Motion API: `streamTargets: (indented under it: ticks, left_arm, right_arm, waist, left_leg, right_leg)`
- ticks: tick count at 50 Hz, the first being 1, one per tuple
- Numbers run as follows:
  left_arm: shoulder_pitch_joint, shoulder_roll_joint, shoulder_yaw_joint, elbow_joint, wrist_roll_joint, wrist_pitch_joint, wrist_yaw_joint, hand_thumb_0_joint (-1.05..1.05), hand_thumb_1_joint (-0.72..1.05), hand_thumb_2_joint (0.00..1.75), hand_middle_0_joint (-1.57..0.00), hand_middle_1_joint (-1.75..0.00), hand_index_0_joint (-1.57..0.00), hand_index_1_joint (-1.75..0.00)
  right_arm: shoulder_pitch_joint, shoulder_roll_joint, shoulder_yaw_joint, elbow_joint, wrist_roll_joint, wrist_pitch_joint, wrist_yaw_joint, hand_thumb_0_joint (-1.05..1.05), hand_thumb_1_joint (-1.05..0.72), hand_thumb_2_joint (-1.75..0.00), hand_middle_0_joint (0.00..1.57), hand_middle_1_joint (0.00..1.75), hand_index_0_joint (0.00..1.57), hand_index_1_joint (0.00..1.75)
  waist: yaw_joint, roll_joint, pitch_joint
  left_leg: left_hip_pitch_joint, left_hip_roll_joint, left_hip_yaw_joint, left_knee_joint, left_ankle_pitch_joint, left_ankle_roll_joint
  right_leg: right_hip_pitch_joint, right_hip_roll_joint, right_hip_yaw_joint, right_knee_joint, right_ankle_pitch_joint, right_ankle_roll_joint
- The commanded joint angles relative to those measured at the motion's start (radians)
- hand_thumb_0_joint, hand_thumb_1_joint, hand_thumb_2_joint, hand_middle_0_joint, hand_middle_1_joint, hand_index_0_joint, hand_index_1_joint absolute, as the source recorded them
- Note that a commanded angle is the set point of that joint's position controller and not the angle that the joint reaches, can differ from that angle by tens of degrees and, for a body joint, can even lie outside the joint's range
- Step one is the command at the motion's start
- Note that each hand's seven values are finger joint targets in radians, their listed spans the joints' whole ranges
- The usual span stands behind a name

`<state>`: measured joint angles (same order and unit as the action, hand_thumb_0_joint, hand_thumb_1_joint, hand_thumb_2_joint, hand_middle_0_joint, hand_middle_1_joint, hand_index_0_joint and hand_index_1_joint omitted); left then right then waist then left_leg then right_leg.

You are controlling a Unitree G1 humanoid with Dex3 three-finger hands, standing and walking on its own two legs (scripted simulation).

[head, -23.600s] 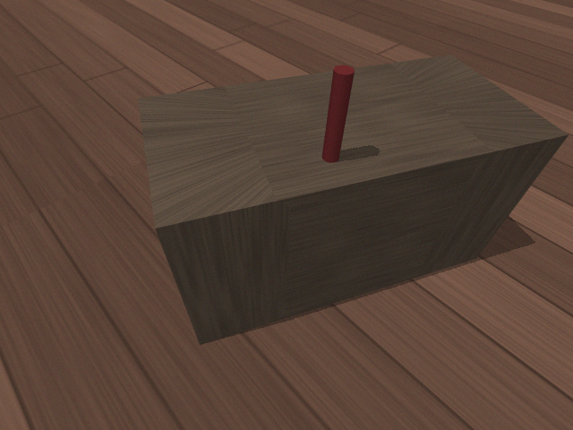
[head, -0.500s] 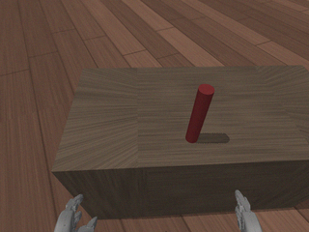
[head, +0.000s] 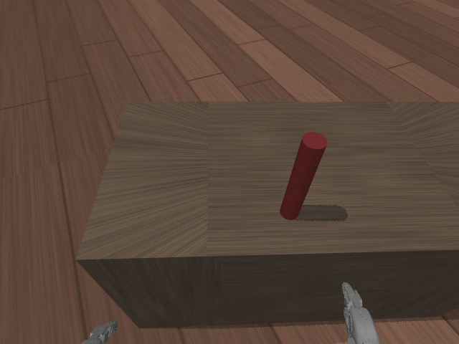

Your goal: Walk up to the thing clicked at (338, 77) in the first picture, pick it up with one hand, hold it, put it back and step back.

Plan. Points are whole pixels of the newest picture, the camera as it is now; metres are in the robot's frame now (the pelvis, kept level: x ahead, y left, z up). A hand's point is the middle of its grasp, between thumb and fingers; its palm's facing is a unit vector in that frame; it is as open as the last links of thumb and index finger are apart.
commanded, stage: home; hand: right
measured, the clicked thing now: (299, 181) +0.45 -0.16 +0.00
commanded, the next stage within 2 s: stand in 1.90 s
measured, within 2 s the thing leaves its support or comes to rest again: neither
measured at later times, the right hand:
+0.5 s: hand out of the picture +0.03 -0.27 -0.15, palm faces -0.04 +0.92 -0.38, open 17.5 cm
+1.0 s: hand out of the picture +0.04 -0.26 -0.15, palm faces -0.05 +0.94 -0.35, open 17.5 cm
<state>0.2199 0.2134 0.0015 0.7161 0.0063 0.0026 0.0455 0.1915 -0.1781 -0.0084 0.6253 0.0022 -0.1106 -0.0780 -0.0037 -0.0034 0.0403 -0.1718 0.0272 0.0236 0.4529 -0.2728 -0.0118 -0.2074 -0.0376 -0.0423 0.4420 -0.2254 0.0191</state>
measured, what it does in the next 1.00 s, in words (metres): stands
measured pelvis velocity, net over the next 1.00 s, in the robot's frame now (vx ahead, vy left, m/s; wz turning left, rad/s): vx -0.02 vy -0.01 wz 0.00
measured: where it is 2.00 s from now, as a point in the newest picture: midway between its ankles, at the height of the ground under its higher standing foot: outside the picture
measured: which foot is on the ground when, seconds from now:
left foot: down 0.00-1.00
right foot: down 0.00-1.00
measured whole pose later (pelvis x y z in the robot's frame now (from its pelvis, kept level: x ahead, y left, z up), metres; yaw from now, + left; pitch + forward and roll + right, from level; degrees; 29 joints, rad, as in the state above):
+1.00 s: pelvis -0.02 -0.01 +0.01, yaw +0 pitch -3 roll +0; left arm 0.16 0.36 -0.01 1.13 0.02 0.00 -0.01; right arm 0.16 -0.36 0.02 1.11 -0.02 -0.01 0.01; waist 0.01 0.00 0.03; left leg -0.11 0.03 0.02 0.35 -0.19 -0.02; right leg -0.14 -0.03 -0.05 0.35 -0.15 0.01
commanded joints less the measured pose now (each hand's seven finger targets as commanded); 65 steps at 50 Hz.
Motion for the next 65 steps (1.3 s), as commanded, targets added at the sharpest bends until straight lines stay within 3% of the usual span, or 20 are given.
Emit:
streamTargets:
  ticks: [1, 3, 6, 10, 12, 14, 17, 24, 26, 29, 35, 41, 44, 48, 53, 57, 65]
  left_arm:
    - [-0.022, 0.257, 0.076, -0.033, 0.037, -0.044, -0.022, 0.00, 0.89, 0.90, -0.20, -0.30, -0.20, -0.29]
    - [-0.042, 0.262, 0.065, 0.004, 0.026, -0.042, -0.031, 0.00, 0.90, 0.90, -0.20, -0.30, -0.20, -0.30]
    - [-0.084, 0.275, 0.054, 0.066, 0.026, -0.038, -0.040, 0.00, 0.90, 0.90, -0.20, -0.30, -0.20, -0.30]
    - [-0.102, 0.294, 0.045, 0.136, 0.026, -0.033, -0.044, 0.00, 0.90, 0.90, -0.20, -0.30, -0.20, -0.30]
    - [-0.105, 0.305, 0.040, 0.170, 0.022, -0.032, -0.047, 0.00, 0.90, 0.90, -0.20, -0.30, -0.20, -0.30]
    - [-0.112, 0.317, 0.036, 0.203, 0.019, -0.030, -0.047, 0.00, 0.90, 0.90, -0.20, -0.30, -0.20, -0.30]
    - [-0.109, 0.337, 0.029, 0.241, 0.018, -0.031, -0.045, 0.00, 0.90, 0.90, -0.20, -0.30, -0.20, -0.30]
    - [-0.116, 0.366, 0.026, 0.305, 0.014, -0.025, -0.044, 0.00, 0.90, 0.90, -0.20, -0.30, -0.20, -0.30]
    - [-0.111, 0.362, 0.025, 0.316, 0.014, -0.023, -0.044, 0.00, 0.90, 0.90, -0.20, -0.30, -0.20, -0.29]
    - [-0.112, 0.365, 0.025, 0.328, 0.014, -0.026, -0.044, 0.00, 0.90, 0.90, -0.20, -0.30, -0.20, -0.29]
    - [-0.101, 0.360, 0.028, 0.351, 0.014, -0.023, -0.045, 0.00, 0.90, 0.90, -0.20, -0.30, -0.20, -0.29]
    - [-0.110, 0.355, 0.030, 0.356, 0.012, -0.024, -0.044, 0.00, 0.89, 0.90, -0.20, -0.30, -0.20, -0.29]
    - [-0.114, 0.356, 0.031, 0.354, 0.012, -0.027, -0.042, 0.00, 0.90, 0.90, -0.20, -0.30, -0.20, -0.30]
    - [-0.110, 0.350, 0.029, 0.356, 0.012, -0.024, -0.043, 0.00, 0.90, 0.90, -0.20, -0.30, -0.20, -0.30]
    - [-0.121, 0.350, 0.028, 0.357, 0.010, -0.028, -0.041, 0.00, 0.90, 0.90, -0.20, -0.30, -0.20, -0.30]
    - [-0.119, 0.354, 0.028, 0.360, 0.005, -0.029, -0.041, 0.00, 0.90, 0.90, -0.20, -0.30, -0.20, -0.30]
    - [-0.131, 0.354, 0.030, 0.362, 0.006, -0.027, -0.041, 0.00, 0.90, 0.90, -0.20, -0.30, -0.20, -0.30]
  right_arm:
    - [0.044, -0.329, -0.082, 0.052, -0.043, 0.020, 0.028, 0.00, 0.52, -0.07, 0.05, 0.06, 0.05, 0.06]
    - [0.001, -0.297, -0.058, 0.086, -0.031, 0.030, 0.042, 0.00, 0.57, -0.04, 0.05, 0.05, 0.05, 0.05]
    - [-0.050, -0.308, -0.037, 0.158, -0.031, 0.041, 0.056, 0.00, 0.59, -0.03, 0.05, 0.05, 0.05, 0.05]
    - [-0.064, -0.349, -0.034, 0.244, -0.031, 0.052, 0.063, 0.00, 0.57, -0.04, 0.05, 0.05, 0.05, 0.05]
    - [-0.067, -0.359, -0.029, 0.281, -0.027, 0.054, 0.064, 0.00, 0.57, -0.04, 0.05, 0.05, 0.05, 0.05]
    - [-0.070, -0.371, -0.025, 0.314, -0.026, 0.059, 0.067, 0.00, 0.58, -0.04, 0.05, 0.05, 0.05, 0.05]
    - [-0.075, -0.384, -0.019, 0.350, -0.023, 0.065, 0.068, 0.00, 0.57, -0.04, 0.05, 0.05, 0.05, 0.05]
    - [-0.058, -0.407, -0.010, 0.409, -0.024, 0.077, 0.069, 0.00, 0.58, -0.04, 0.05, 0.05, 0.05, 0.05]
    - [-0.061, -0.415, -0.011, 0.414, -0.026, 0.077, 0.068, 0.00, 0.57, -0.04, 0.05, 0.05, 0.05, 0.05]
    - [-0.054, -0.411, -0.010, 0.421, -0.024, 0.076, 0.069, 0.00, 0.57, -0.04, 0.05, 0.05, 0.05, 0.05]
    - [-0.059, -0.406, -0.011, 0.427, -0.023, 0.079, 0.068, 0.00, 0.57, -0.04, 0.05, 0.05, 0.05, 0.05]
    - [-0.057, -0.399, -0.014, 0.429, -0.021, 0.081, 0.068, 0.00, 0.57, -0.04, 0.05, 0.05, 0.05, 0.05]
    - [-0.060, -0.394, -0.013, 0.427, -0.021, 0.079, 0.069, 0.00, 0.58, -0.04, 0.05, 0.05, 0.05, 0.05]
    - [-0.066, -0.395, -0.014, 0.429, -0.019, 0.081, 0.068, 0.00, 0.58, -0.04, 0.05, 0.05, 0.05, 0.05]
    - [-0.073, -0.394, -0.012, 0.429, -0.017, 0.080, 0.068, 0.00, 0.57, -0.04, 0.05, 0.05, 0.05, 0.05]
    - [-0.076, -0.394, -0.012, 0.436, -0.015, 0.081, 0.068, 0.00, 0.57, -0.04, 0.05, 0.05, 0.05, 0.05]
    - [-0.089, -0.394, -0.014, 0.438, -0.016, 0.081, 0.066, 0.00, 0.56, -0.05, 0.05, 0.05, 0.05, 0.05]
  waist:
    - [0.000, 0.000, -0.242]
    - [0.004, 0.008, -0.191]
    - [0.010, 0.002, -0.070]
    - [0.010, 0.014, -0.052]
    - [0.010, 0.009, -0.064]
    - [0.010, 0.004, -0.030]
    - [0.009, -0.009, -0.046]
    - [0.006, -0.005, -0.004]
    - [0.006, 0.028, -0.018]
    - [0.005, 0.005, -0.020]
    - [0.011, 0.012, 0.007]
    - [0.005, 0.003, 0.018]
    - [0.003, -0.006, -0.011]
    - [0.005, 0.007, -0.002]
    - [0.002, 0.006, -0.042]
    - [0.004, -0.004, -0.029]
    - [0.007, 0.005, -0.046]
  left_leg:
    - [0.092, 0.095, -0.048, 0.040, 0.546, 0.037]
    - [0.047, 0.089, -0.053, -0.001, 0.439, 0.031]
    - [-0.015, 0.085, -0.065, -0.064, 0.239, 0.033]
    - [-0.029, 0.084, -0.079, -0.100, 0.201, 0.033]
    - [-0.004, 0.089, -0.083, -0.108, 0.212, 0.036]
    - [-0.032, 0.087, -0.088, -0.136, 0.159, 0.034]
    - [0.011, 0.087, -0.089, -0.139, 0.183, 0.033]
    - [-0.008, 0.086, -0.099, -0.181, 0.069, 0.034]
    - [-0.012, 0.090, -0.104, -0.185, 0.052, 0.039]
    - [0.005, 0.090, -0.103, -0.183, 0.096, 0.036]
    - [-0.015, 0.089, -0.108, -0.201, 0.014, 0.038]
    - [-0.019, 0.089, -0.109, -0.205, 0.012, 0.037]
    - [0.009, 0.094, -0.107, -0.191, 0.070, 0.036]
    - [0.005, 0.092, -0.105, -0.194, 0.040, 0.035]
    - [0.031, 0.102, -0.101, -0.181, 0.142, 0.036]
    - [0.039, 0.100, -0.099, -0.184, 0.141, 0.031]
    - [0.042, 0.106, -0.097, -0.185, 0.182, 0.027]
  right_leg:
    - [0.099, -0.074, 0.071, 0.051, 0.459, -0.051]
    - [0.084, -0.074, 0.066, 0.029, 0.365, -0.041]
    - [0.033, -0.073, 0.076, -0.035, 0.196, -0.033]
    - [0.066, -0.075, 0.083, -0.064, 0.130, -0.041]
    - [0.085, -0.080, 0.088, -0.073, 0.156, -0.044]
    - [0.086, -0.077, 0.091, -0.099, 0.102, -0.042]
    - [0.089, -0.083, 0.096, -0.118, 0.130, -0.045]
    - [0.072, -0.081, 0.110, -0.163, 0.003, -0.040]
    - [0.088, -0.080, 0.109, -0.162, 0.014, -0.041]
    - [0.083, -0.082, 0.112, -0.168, 0.040, -0.039]
    - [0.066, -0.079, 0.113, -0.179, -0.007, -0.036]
    - [0.053, -0.079, 0.114, -0.180, -0.017, -0.037]
    - [0.061, -0.086, 0.117, -0.179, 0.020, -0.036]
    - [0.048, -0.084, 0.117, -0.183, 0.000, -0.038]
    - [0.091, -0.092, 0.113, -0.166, 0.114, -0.039]
    - [0.084, -0.090, 0.110, -0.174, 0.094, -0.035]
    - [0.119, -0.095, 0.105, -0.164, 0.155, -0.039]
